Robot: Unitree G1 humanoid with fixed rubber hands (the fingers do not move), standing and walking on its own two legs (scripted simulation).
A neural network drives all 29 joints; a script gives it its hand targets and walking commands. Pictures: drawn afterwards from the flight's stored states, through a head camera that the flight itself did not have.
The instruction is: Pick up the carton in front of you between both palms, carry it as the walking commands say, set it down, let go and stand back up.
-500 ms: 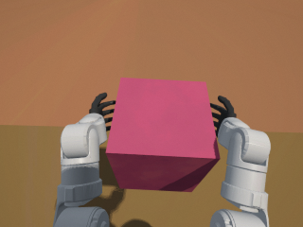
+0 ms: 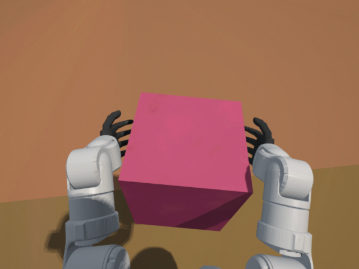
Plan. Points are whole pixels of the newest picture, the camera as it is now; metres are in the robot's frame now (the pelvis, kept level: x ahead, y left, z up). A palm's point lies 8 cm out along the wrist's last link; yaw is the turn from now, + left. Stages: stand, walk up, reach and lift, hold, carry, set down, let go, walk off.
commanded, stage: carry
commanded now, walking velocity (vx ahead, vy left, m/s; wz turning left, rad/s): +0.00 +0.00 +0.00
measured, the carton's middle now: (183, 167) +0.35 -0.02 +0.04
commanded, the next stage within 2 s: none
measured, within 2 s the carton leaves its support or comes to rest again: neither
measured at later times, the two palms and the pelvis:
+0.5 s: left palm (107, 81) +0.50 +0.15 +0.17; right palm (237, 77) +0.52 -0.15 +0.17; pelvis +0.17 -0.02 +0.01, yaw +2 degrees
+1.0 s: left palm (108, 95) +0.50 +0.15 +0.13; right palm (233, 92) +0.51 -0.15 +0.13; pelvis +0.17 -0.01 +0.01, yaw +2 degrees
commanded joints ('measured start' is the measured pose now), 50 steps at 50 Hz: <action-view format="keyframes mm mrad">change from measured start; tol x16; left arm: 1 -661 -758 -611 -123 -171 -61 3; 10 -596 -586 -620 -138 -203 -16 14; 20 -764 -750 -690 -190 -291 -8 -31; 33 -619 -781 -554 122 -153 -5 -35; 50 -575 -801 -632 52 -167 -99 -27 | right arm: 1 -807 845 701 -205 344 -51 88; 11 -600 634 594 -136 223 24 33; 50 -574 816 575 72 128 -80 65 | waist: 1 33 129 -522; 9 99 83 -561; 11 125 -226 -700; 22 80 62 -574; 50 78 19 -466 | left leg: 1 481 252 -273 -132 607 132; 8 331 161 -51 100 708 26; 9 204 145 -71 155 562 -21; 11 -47 3 -85 328 -254 -77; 12 -85 6 -124 316 -324 -73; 17 185 8 -79 -92 -40 -72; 23 360 127 -153 12 516 -38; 50 313 116 -152 -79 318 -28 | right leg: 1 -72 -10 -14 -183 9 6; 8 405 46 -126 -771 409 -16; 10 797 -308 270 -672 1084 -175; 11 861 -340 373 -700 1115 -262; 20 496 -130 51 -683 579 -60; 50 528 -122 30 -684 481 -47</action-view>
